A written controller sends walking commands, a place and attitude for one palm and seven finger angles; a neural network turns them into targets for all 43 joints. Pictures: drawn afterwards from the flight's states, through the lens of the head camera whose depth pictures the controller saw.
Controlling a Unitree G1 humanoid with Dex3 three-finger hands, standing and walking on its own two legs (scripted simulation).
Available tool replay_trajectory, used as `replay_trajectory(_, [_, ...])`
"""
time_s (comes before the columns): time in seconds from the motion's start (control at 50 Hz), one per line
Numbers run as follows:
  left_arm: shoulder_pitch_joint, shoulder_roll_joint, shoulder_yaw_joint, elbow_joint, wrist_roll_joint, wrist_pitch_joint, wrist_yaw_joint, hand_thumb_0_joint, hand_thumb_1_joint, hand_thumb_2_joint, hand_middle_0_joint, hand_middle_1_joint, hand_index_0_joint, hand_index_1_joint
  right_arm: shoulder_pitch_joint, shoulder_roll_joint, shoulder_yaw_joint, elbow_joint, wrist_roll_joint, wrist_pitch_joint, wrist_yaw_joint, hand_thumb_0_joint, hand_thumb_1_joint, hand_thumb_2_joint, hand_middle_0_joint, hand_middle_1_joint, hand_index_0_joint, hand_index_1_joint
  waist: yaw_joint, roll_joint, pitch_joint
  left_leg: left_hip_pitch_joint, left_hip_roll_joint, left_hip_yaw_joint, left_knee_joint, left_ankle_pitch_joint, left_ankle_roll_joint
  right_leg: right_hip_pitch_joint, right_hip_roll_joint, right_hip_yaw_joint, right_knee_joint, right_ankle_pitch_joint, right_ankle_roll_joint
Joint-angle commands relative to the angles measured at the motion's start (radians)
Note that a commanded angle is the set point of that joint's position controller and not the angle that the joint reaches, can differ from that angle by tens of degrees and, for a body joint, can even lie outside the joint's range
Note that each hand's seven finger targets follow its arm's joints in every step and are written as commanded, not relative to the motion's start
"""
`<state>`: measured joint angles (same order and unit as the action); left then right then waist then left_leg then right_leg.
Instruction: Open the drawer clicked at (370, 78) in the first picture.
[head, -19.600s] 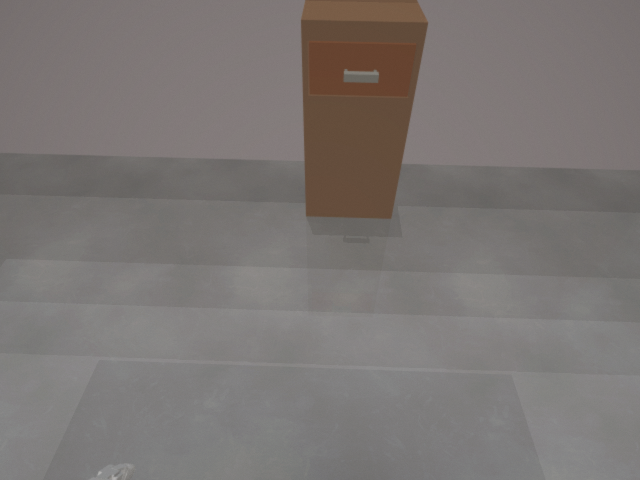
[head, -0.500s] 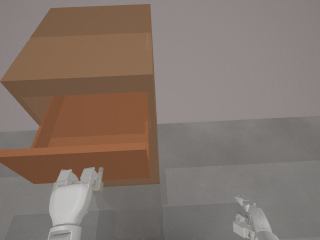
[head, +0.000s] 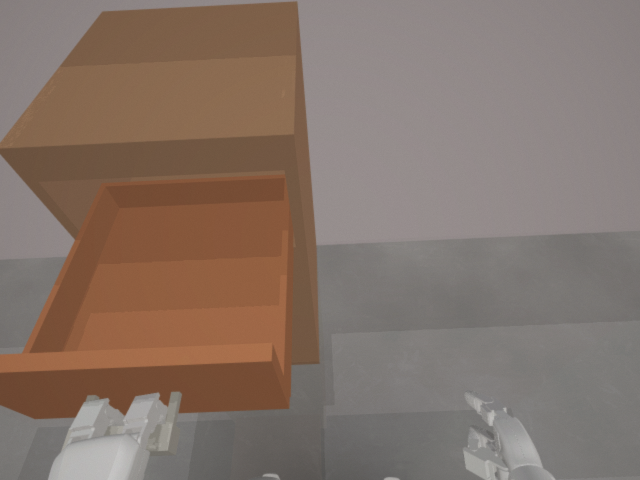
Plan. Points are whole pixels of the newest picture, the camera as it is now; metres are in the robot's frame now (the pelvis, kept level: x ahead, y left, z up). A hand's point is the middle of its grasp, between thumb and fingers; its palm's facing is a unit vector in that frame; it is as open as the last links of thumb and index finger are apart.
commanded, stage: pull the drawer open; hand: left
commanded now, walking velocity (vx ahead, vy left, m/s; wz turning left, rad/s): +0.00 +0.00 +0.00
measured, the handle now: (128, 421) +0.19 +0.25 -0.01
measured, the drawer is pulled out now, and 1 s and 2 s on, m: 0.29 0.30 0.30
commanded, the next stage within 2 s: open the thumb to release the handle in 0.40 s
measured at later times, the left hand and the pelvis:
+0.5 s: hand out of the picture +0.11 +0.23 -0.02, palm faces -0.12 -0.12 -0.99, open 6.8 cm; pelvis -0.01 +0.00 -0.02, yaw +0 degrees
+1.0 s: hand out of the picture +0.12 +0.24 -0.02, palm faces -0.07 -0.10 -0.99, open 12.2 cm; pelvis -0.02 +0.00 -0.01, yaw +2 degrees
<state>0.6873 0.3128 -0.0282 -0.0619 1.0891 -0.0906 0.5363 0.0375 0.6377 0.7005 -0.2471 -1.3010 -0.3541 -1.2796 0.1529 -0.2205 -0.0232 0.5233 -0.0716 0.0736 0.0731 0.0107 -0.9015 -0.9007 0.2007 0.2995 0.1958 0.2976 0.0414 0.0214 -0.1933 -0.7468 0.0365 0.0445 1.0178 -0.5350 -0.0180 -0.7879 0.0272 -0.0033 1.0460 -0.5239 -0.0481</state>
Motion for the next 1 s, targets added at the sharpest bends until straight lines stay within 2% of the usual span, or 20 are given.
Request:
replay_trajectory(0.0, [0.321, 0.15, 0.149, -0.195, -0.033, -0.042, 0.045, 0.0, 0.9, 0.9, -0.4, -1.35, -0.4, -1.35, -0.132, -0.074, -0.033, -0.178, -0.004, -0.059, -0.004, 0.0, -0.9, -0.9, 0.2, 0.3, 0.2, 0.3, 0.069, -0.021, -0.15, 0.086, -0.072, -0.022, -0.058, 0.379, 0.044, 0.141, 0.0, 0.058, -0.141, 0.497, -0.022])
replay_trajectory(0.04, [0.363, 0.14, 0.152, -0.203, -0.035, -0.061, 0.042, 0.0, 0.9, 0.9, -0.4, -1.35, -0.4, -1.35, -0.141, -0.07, -0.036, -0.178, -0.008, -0.059, -0.006, 0.0, -0.9, -0.9, 0.2, 0.3, 0.2, 0.3, 0.07, -0.029, -0.131, 0.063, -0.073, -0.021, -0.047, 0.363, 0.046, 0.126, -0.004, 0.065, -0.137, 0.496, -0.023])
replay_trajectory(0.1, [0.433, 0.152, 0.176, -0.23, -0.045, -0.081, 0.043, 0.0, 0.9, 0.9, -0.4, -1.35, -0.4, -1.35, -0.144, -0.065, -0.035, -0.185, -0.009, -0.061, -0.004, 0.0, -0.9, -0.9, 0.2, 0.3, 0.2, 0.3, 0.089, -0.006, -0.169, 0.071, -0.073, -0.019, -0.034, 0.391, 0.046, 0.119, -0.006, 0.071, -0.122, 0.509, -0.026])
replay_trajectory(0.16, [0.424, 0.175, 0.213, -0.231, -0.046, -0.091, 0.045, 0.0, 0.9, 0.9, -0.4, -1.35, -0.4, -1.35, -0.155, -0.063, -0.038, -0.178, -0.012, -0.05, -0.007, 0.0, -0.9, -0.9, 0.2, 0.3, 0.2, 0.3, 0.09, -0.028, -0.157, 0.048, -0.077, -0.016, -0.018, 0.372, 0.044, 0.1, -0.007, 0.089, -0.122, 0.513, -0.025])
replay_trajectory(0.24, [0.409, 0.148, 0.192, -0.234, -0.041, -0.085, 0.046, 0.0, 0.9, 0.9, -0.4, -1.35, -0.4, -1.35, -0.152, -0.063, -0.041, -0.186, -0.011, -0.043, -0.007, 0.0, -0.9, -0.9, 0.2, 0.3, 0.2, 0.3, 0.075, -0.007, -0.133, 0.047, -0.072, -0.018, -0.018, 0.344, 0.048, 0.059, -0.001, 0.056, -0.117, 0.439, -0.028])
replay_trajectory(0.28, [0.397, 0.171, 0.216, -0.251, -0.041, -0.086, 0.052, 0.0, 0.9, 0.9, -0.4, -1.35, -0.4, -1.35, -0.15, -0.063, -0.038, -0.191, -0.013, -0.041, -0.009, 0.0, -0.9, -0.9, 0.2, 0.3, 0.2, 0.3, 0.082, 0.018, -0.177, 0.06, -0.072, -0.017, -0.012, 0.369, 0.045, 0.056, 0.002, 0.059, -0.105, 0.447, -0.03])
replay_trajectory(0.34, [0.397, 0.142, 0.182, -0.251, -0.037, -0.077, 0.05, 0.0, 0.9, 0.9, -0.4, -1.35, -0.4, -1.35, -0.142, -0.066, -0.042, -0.195, -0.01, -0.04, -0.009, 0.0, -0.9, -0.9, 0.2, 0.3, 0.2, 0.3, 0.07, 0.01, -0.157, 0.066, -0.069, -0.019, -0.014, 0.364, 0.048, 0.041, 0.007, 0.039, -0.105, 0.43, -0.028])
replay_trajectory(0.46, [0.405, 0.152, 0.18, -0.26, -0.045, -0.071, 0.045, 0.0, 0.9, 0.9, -0.4, -1.35, -0.4, -1.35, -0.139, -0.063, -0.038, -0.208, -0.009, -0.043, -0.007, 0.0, -0.9, -0.9, 0.2, 0.3, 0.2, 0.3, 0.071, -0.013, -0.18, 0.085, -0.066, -0.022, -0.008, 0.406, 0.044, 0.032, 0.008, 0.04, -0.1, 0.447, -0.025])
replay_trajectory(0.48, [0.052, 0.207, 0.199, -0.26, -0.013, -0.067, 0.066, 0.0, 0.9, 0.9, -0.4, -1.35, -0.4, -1.35, -0.119, -0.091, -0.039, -0.173, -0.019, -0.031, -0.016, 0.0, -0.9, -0.9, 0.2, 0.3, 0.2, 0.3, -0.017, -0.03, -0.128, 0.042, -0.06, -0.036, 0.025, 0.328, 0.041, -0.07, -0.003, 0.046, -0.088, 0.401, -0.018])
replay_trajectory(0.5, [0.074, 0.198, 0.231, -0.244, -0.003, -0.074, 0.083, 0.0, 0.83, 0.87, -0.395, -1.342, -0.395, -1.342, -0.115, -0.083, -0.048, -0.178, -0.021, -0.036, -0.028, 0.0, -0.9, -0.9, 0.2, 0.3, 0.2, 0.3, 0.022, -0.005, -0.149, 0.03, -0.059, -0.032, 0.013, 0.29, 0.045, -0.032, 0.0, 0.01, -0.079, 0.354, -0.012])
replay_trajectory(0.52, [0.097, 0.182, 0.212, -0.179, -0.002, -0.072, 0.082, 0.0, 0.76, 0.84, -0.39, -1.335, -0.39, -1.335, -0.113, -0.082, -0.039, -0.172, -0.021, -0.047, -0.029, 0.0, -0.9, -0.9, 0.2, 0.3, 0.2, 0.3, 0.011, -0.019, -0.129, 0.035, -0.064, -0.031, 0.021, 0.271, 0.041, -0.074, 0.0, 0.02, -0.087, 0.315, -0.016])
replay_trajectory(0.54, [0.122, 0.174, 0.214, -0.186, -0.006, -0.074, 0.084, 0.0, 0.69, 0.81, -0.385, -1.327, -0.385, -1.327, -0.111, -0.084, -0.045, -0.18, -0.016, -0.052, -0.032, 0.0, -0.9, -0.9, 0.2, 0.3, 0.2, 0.3, 0.024, -0.001, -0.14, 0.037, -0.06, -0.03, 0.017, 0.274, 0.044, -0.055, 0.001, 0.005, -0.085, 0.318, -0.017])
replay_trajectory(0.58, [0.09, 0.198, 0.232, -0.215, -0.018, -0.065, 0.088, 0.0, 0.55, 0.75, -0.375, -1.313, -0.375, -1.313, -0.104, -0.09, -0.047, -0.184, -0.016, -0.05, -0.033, 0.0, -0.9, -0.9, 0.2, 0.3, 0.2, 0.3, 0.026, 0.012, -0.198, 0.068, -0.062, -0.028, 0.014, 0.298, 0.041, -0.046, -0.001, 0.014, -0.086, 0.33, -0.02])
replay_trajectory(0.62, [0.092, 0.178, 0.204, -0.219, -0.032, -0.047, 0.086, 0.0, 0.41, 0.69, -0.365, -1.298, -0.365, -1.298, -0.094, -0.094, -0.049, -0.183, -0.012, -0.052, -0.033, 0.0, -0.9, -0.9, 0.2, 0.3, 0.2, 0.3, 0.022, 0.013, -0.229, 0.095, -0.066, -0.026, 0.01, 0.32, 0.039, -0.031, -0.002, 0.014, -0.089, 0.349, -0.016])
replay_trajectory(0.7, [0.074, 0.151, 0.154, -0.186, -0.05, -0.01, 0.068, 0.0, 0.13, 0.57, -0.345, -1.268, -0.345, -1.268, -0.093, -0.094, -0.049, -0.181, 0.002, -0.049, -0.048, 0.0, -0.9, -0.9, 0.2, 0.3, 0.2, 0.3, 0.006, -0.037, -0.183, 0.067, -0.06, -0.029, -0.017, 0.285, 0.051, 0.026, -0.003, -0.015, -0.12, 0.344, -0.005])
replay_trajectory(0.72, [0.052, 0.17, 0.16, -0.186, -0.046, -0.005, 0.066, 0.0, 0.06, 0.54, -0.34, -1.26, -0.34, -1.26, -0.095, -0.097, -0.046, -0.176, 0.0, -0.048, -0.046, 0.0, -0.9, -0.9, 0.2, 0.3, 0.2, 0.3, 0.004, -0.057, -0.185, 0.071, -0.061, -0.026, -0.013, 0.283, 0.048, 0.01, -0.005, 0.005, -0.129, 0.338, -0.004])
replay_trajectory(0.84, [0.057, 0.167, 0.136, -0.146, -0.038, 0.007, 0.053, 0.0, -0.36, 0.36, -0.31, -1.215, -0.31, -1.215, -0.098, -0.093, -0.038, -0.174, 0.011, -0.05, -0.055, 0.0, -0.9, -0.9, 0.2, 0.3, 0.2, 0.3, 0.012, -0.044, -0.136, 0.052, -0.063, -0.016, -0.044, 0.246, 0.055, 0.073, -0.012, 0.011, -0.169, 0.335, -0.002])
replay_trajectory(0.88, [0.042, 0.199, 0.164, -0.139, -0.037, 0.003, 0.053, 0.0, -0.5, 0.3, -0.3, -1.2, -0.3, -1.2, -0.106, -0.094, -0.032, -0.17, 0.009, -0.047, -0.055, 0.0, -0.9, -0.9, 0.2, 0.3, 0.2, 0.3, 0.016, -0.032, -0.142, 0.054, -0.064, -0.017, -0.05, 0.247, 0.052, 0.074, -0.013, 0.027, -0.173, 0.328, -0.003])
replay_trajectory(0.94, [0.07, 0.165, 0.135, -0.132, -0.04, -0.004, 0.049, 0.0, -0.5, 0.3, -0.3, -1.2, -0.3, -1.2, -0.104, -0.091, -0.037, -0.173, 0.013, -0.049, -0.053, 0.0, -0.9, -0.9, 0.2, 0.3, 0.2, 0.3, 0.017, 0.002, -0.107, 0.059, -0.063, -0.016, -0.06, 0.24, 0.055, 0.08, -0.011, 0.009, -0.181, 0.317, -0.005])
replay_trajectory(0.98, [0.025, 0.186, 0.162, -0.12, -0.044, -0.009, 0.05, 0.0, -0.5, 0.3, -0.3, -1.2, -0.3, -1.2, -0.108, -0.094, -0.035, -0.163, 0.007, -0.047, -0.053, 0.0, -0.9, -0.9, 0.2, 0.3, 0.2, 0.3, 0.007, -0.027, -0.106, 0.046, -0.061, -0.017, -0.056, 0.224, 0.055, 0.066, -0.014, 0.018, -0.19, 0.292, -0.002])
